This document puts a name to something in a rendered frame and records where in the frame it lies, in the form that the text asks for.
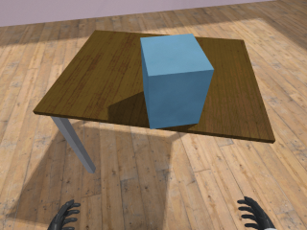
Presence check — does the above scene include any carton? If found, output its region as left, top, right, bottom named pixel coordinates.
left=140, top=34, right=214, bottom=129

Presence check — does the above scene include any robot left hand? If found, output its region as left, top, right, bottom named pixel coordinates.
left=47, top=199, right=81, bottom=230

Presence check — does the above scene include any robot right hand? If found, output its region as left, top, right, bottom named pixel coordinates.
left=237, top=196, right=276, bottom=230

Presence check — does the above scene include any table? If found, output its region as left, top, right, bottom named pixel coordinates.
left=33, top=30, right=276, bottom=173

